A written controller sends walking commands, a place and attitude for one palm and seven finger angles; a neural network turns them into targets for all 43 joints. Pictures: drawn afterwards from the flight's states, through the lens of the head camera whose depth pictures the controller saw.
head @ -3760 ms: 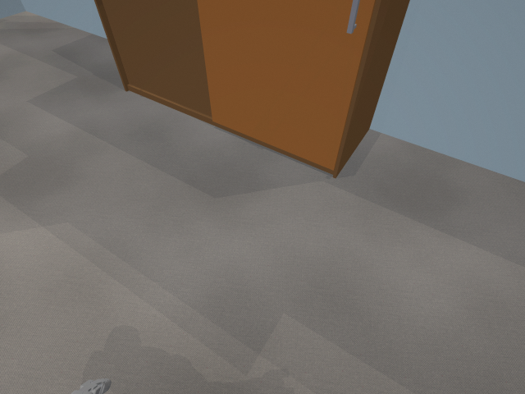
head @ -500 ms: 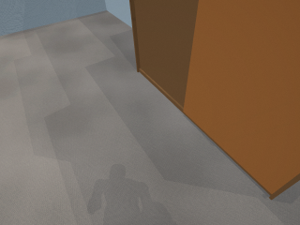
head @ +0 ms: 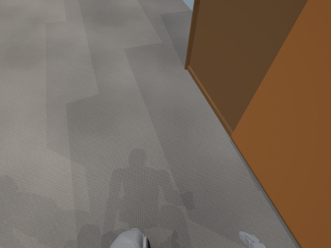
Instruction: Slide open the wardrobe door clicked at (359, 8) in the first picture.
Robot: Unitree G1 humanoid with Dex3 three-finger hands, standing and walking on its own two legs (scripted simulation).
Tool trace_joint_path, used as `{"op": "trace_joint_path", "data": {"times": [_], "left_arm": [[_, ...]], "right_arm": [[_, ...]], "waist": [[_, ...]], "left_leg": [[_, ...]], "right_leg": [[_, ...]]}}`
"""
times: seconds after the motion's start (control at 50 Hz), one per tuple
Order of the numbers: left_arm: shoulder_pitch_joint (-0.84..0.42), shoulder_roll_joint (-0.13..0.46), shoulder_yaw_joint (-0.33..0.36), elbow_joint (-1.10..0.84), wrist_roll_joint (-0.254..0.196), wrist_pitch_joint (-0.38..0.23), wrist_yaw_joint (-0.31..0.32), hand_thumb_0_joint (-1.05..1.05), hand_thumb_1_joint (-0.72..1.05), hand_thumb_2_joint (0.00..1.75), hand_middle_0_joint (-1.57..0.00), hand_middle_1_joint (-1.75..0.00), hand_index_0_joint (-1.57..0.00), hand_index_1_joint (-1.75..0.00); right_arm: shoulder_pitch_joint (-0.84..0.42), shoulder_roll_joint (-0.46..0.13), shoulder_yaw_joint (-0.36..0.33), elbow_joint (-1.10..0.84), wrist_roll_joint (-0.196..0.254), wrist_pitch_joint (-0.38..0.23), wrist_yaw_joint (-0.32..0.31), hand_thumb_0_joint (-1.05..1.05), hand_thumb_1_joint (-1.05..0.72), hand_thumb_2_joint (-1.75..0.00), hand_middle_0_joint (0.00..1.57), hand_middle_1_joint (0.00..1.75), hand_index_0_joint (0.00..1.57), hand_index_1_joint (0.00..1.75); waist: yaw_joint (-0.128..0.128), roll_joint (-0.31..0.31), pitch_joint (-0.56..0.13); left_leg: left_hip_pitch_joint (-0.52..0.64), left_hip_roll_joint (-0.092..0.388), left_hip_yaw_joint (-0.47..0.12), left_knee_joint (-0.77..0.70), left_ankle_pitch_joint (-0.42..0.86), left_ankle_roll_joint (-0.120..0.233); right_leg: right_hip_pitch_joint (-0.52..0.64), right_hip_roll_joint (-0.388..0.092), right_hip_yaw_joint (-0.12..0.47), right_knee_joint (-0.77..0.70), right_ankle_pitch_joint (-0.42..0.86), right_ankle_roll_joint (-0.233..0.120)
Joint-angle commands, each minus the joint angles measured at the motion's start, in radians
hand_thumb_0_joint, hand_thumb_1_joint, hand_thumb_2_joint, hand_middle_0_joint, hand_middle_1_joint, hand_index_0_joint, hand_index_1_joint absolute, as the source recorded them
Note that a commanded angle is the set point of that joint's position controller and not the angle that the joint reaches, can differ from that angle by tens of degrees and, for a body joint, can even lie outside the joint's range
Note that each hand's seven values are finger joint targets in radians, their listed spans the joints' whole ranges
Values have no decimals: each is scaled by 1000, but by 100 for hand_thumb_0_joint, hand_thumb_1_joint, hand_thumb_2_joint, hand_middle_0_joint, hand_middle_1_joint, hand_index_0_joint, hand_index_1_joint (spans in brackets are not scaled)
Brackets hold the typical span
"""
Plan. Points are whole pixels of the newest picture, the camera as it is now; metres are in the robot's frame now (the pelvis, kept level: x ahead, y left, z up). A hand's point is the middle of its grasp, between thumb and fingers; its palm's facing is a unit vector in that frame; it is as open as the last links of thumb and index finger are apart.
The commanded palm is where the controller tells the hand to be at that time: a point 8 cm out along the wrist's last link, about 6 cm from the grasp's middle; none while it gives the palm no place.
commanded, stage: turn to face it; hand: right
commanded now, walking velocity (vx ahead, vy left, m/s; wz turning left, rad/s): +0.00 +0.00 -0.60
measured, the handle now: out of the picture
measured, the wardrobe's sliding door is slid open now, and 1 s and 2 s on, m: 0.00 0.00 0.00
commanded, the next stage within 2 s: take the last steps up to it in 1.82 s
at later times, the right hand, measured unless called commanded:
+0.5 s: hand out of the picture +0.07 -0.28 -0.16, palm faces +0.31 +0.92 -0.22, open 7.3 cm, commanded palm none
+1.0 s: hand out of the picture +0.05 -0.22 -0.12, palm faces +0.53 +0.80 -0.27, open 7.3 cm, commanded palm none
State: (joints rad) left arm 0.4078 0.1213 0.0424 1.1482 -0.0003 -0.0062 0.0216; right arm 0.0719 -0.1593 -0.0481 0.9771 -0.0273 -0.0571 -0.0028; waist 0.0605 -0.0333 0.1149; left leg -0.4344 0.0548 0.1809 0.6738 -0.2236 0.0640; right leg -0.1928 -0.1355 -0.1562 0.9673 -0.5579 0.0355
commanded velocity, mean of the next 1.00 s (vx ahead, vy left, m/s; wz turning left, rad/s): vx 0.00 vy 0.00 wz -0.60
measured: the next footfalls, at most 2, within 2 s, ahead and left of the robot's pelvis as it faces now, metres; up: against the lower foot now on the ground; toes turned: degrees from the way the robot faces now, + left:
right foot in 0.32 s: +0.09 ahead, -0.14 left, +0.00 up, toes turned -21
left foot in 0.86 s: +0.16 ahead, +0.09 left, +0.00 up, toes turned -27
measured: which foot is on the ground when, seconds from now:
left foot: down 0.00-0.32, up 0.34-0.84, down 0.86-1.00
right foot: up 0.00-0.30, down 0.32-0.86, up 0.88-1.00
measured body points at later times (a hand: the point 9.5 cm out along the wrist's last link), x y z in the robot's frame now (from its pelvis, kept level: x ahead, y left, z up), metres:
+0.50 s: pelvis +0.05 -0.06 +0.02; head +0.08 -0.10 +0.47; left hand +0.19 +0.18 -0.10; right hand +0.06 -0.33 -0.14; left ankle +0.07 +0.11 -0.62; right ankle +0.05 -0.13 -0.71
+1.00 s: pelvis +0.06 +0.00 +0.02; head +0.10 +0.01 +0.47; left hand +0.27 +0.20 -0.13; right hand +0.02 -0.26 -0.10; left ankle +0.13 +0.11 -0.71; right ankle -0.01 -0.10 -0.63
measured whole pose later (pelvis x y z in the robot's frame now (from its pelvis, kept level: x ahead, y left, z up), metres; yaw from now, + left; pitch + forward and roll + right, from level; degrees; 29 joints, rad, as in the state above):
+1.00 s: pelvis +0.06 +0.00 +0.02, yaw -34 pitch +0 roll -1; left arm 0.18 0.28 0.11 0.93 0.02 0.08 -0.03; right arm 0.18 -0.17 -0.03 0.86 -0.02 0.02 -0.02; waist 0.03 -0.05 0.07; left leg -0.24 0.07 0.09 0.54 -0.29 -0.01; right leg -0.53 0.03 0.02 1.14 -0.41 0.05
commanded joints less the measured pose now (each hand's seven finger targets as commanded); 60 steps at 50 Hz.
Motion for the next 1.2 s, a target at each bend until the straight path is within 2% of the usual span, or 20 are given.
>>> {"op": "trace_joint_path", "data": {"times": [0.0, 0.06, 0.2, 0.26, 0.28, 0.3, 0.32, 0.36, 0.4, 0.44, 0.66, 0.78, 0.8, 0.82, 0.84, 0.86, 0.9, 0.94, 1.12, 1.18], "left_arm": [[-13, 75, 16, -88, 9, 5, 2, 0, 90, 90, -20, -30, -20, -30], [16, 52, 14, -93, 13, 39, -11, 0, 90, 90, -20, -30, -20, -30], [-116, 83, 26, -195, 18, 37, -35, 0, 90, 90, -20, -30, -20, -30], [-84, 124, 38, -214, 23, 28, -40, 0, 90, 90, -20, -30, -20, -30], [-49, 176, 51, -214, 25, 21, -41, 0, 90, 90, -20, -30, -20, -30], [-21, 286, 74, -235, 33, 13, -35, 0, 90, 90, -20, -30, -20, -30], [12, 319, 79, -226, 34, 11, -23, 0, 90, 90, -20, -30, -20, -30], [-57, 291, 69, -237, 26, 2, -4, 0, 90, 90, -20, -30, -20, -30], [-136, 259, 52, -267, 23, -7, -1, 0, 90, 90, -20, -30, -20, -30], [-154, 260, 52, -277, 19, -13, -1, 0, 90, 90, -20, -30, -20, -30], [-160, 304, 76, -274, 23, 17, -15, 0, 90, 90, -20, -30, -20, -30], [-235, 312, 87, -303, 21, 31, -21, 0, 90, 90, -20, -30, -20, -30], [-251, 301, 87, -311, 15, 33, -24, 0, 90, 90, -20, -30, -20, -30], [-244, 252, 82, -318, 5, 32, -31, 0, 90, 90, -20, -30, -20, -30], [-242, 191, 72, -350, 4, 31, -34, 0, 90, 90, -20, -30, -20, -30], [-228, 241, 84, -343, 19, 41, -33, 0, 90, 90, -20, -30, -20, -30], [-241, 235, 85, -314, 26, 63, -45, 0, 90, 90, -20, -30, -20, -30], [-221, 216, 76, -295, 25, 63, -55, 0, 90, 90, -20, -30, -20, -30], [-353, 192, 47, -336, 9, 54, -57, 0, 90, 90, -20, -30, -20, -30], [-272, 206, 46, -320, 9, 40, -52, 0, 90, 90, -20, -30, -20, -30]], "right_arm": [[160, -160, -24, -2, 10, 15, -34, 0, -90, -90, 20, 30, 20, 30], [48, -139, -20, -45, 3, 29, -40, 0, -90, -90, 20, 30, 20, 30], [75, -177, -48, -69, -5, 55, -36, 0, -90, -90, 20, 30, 20, 30], [74, -184, -55, -89, 4, 67, -31, 0, -90, -90, 20, 30, 20, 30], [82, -162, -52, -105, 12, 75, -25, 0, -90, -90, 20, 30, 20, 30], [83, -101, -45, -148, 19, 81, -16, 0, -90, -90, 20, 30, 20, 30], [-2, -113, -32, -187, 5, 84, -18, 0, -90, -90, 20, 30, 20, 30], [9, -113, -45, -166, 5, 76, -17, 0, -90, -90, 20, 30, 20, 30], [63, -130, -48, -131, 7, 75, -11, 0, -90, -90, 20, 30, 20, 30], [91, -143, -48, -116, 10, 80, -10, 0, -90, -90, 20, 30, 20, 30], [28, -167, -44, -163, 19, 90, -19, 0, -90, -90, 20, 30, 20, 30], [131, -169, -37, -163, 27, 72, -27, 0, -90, -90, 20, 30, 20, 30], [175, -184, -42, -157, 26, 66, -30, 0, -90, -90, 20, 30, 20, 30], [205, -251, -50, -159, 13, 53, -36, 0, -90, -90, 20, 30, 20, 30], [203, -329, -65, -170, -1, 48, -40, 0, -90, -90, 20, 30, 20, 30], [181, -326, -58, -191, 6, 55, -38, 0, -90, -90, 20, 30, 20, 30], [68, -260, -47, -210, 8, 55, -36, 0, -90, -90, 20, 30, 20, 30], [39, -212, -33, -214, 3, 49, -36, 0, -90, -90, 20, 30, 20, 30], [192, -292, -55, -155, -7, 64, -28, 0, -90, -90, 20, 30, 20, 30], [175, -304, -64, -153, -1, 71, -25, 0, -90, -90, 20, 30, 20, 30]], "waist": [[-84, 165, -173], [-22, 146, -129], [-56, 191, -109], [-27, 114, -140], [-7, -48, -148], [11, -352, -129], [48, -325, -127], [7, -208, -184], [-34, -117, -196], [-45, -94, -204], [-12, -95, -162], [-57, -110, -204], [-84, -86, -210], [-97, 75, -220], [-97, 345, -185], [-86, 243, -183], [-40, 233, -81], [-20, 204, -67], [-112, 275, -117], [-73, 267, -180]], "left_leg": [[275, 369, -284, -324, 513, 119], [96, 326, -129, -382, 249, 65], [163, 334, -48, -330, 84, 45], [138, 300, 14, -166, 38, -12], [70, 234, 47, -17, -54, -58], [-144, 97, 69, 209, -360, -145], [-206, 59, -57, 416, -440, -147], [-262, 61, -162, 558, -293, -146], [-223, 62, -167, 559, -175, -160], [-190, 60, -168, 533, -137, -172], [-97, 20, -189, 261, -198, -176], [181, -42, -163, -96, -103, -142], [295, -23, -167, -236, -3, -136], [426, 122, -299, -376, 17, -96], [451, 399, -554, -415, 134, 26], [306, 451, -523, -413, 81, 94], [162, 329, -409, -423, -22, 56], [193, 260, -254, -359, 153, 34], [325, 314, -149, -270, 355, 55], [347, 300, -77, -148, 404, -2]], "right_leg": [[-269, -3, 145, 311, 42, 1], [-196, -3, 110, 178, 102, 12], [-216, 20, 32, -110, 125, 12], [-81, 44, 8, -353, 286, 4], [-18, -4, 117, -494, 374, -24], [42, -242, 481, -640, 608, -145], [45, -327, 603, -678, 716, -232], [105, -246, 502, -605, 814, -209], [120, -156, 358, -577, 908, -173], [132, -128, 311, -585, 960, -169], [99, -108, 471, -620, 693, -218], [-38, -40, 521, -528, 718, -178], [-121, -7, 505, -483, 630, -141], [-257, 71, 428, -353, 449, -75], [-430, 227, 209, -111, 18, 8], [-393, 184, 237, 102, -20, -1], [-391, 132, 229, 272, 94, 9], [-385, 109, 183, 274, 167, 31], [-239, 111, 63, -153, 69, 35], [-115, 123, 31, -390, 201, 20]]}}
